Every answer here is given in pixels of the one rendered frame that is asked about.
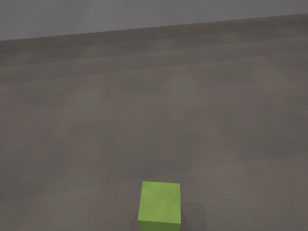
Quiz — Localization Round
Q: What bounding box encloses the carton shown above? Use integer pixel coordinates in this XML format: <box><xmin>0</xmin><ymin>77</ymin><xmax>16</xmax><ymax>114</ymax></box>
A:
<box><xmin>138</xmin><ymin>181</ymin><xmax>181</xmax><ymax>231</ymax></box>

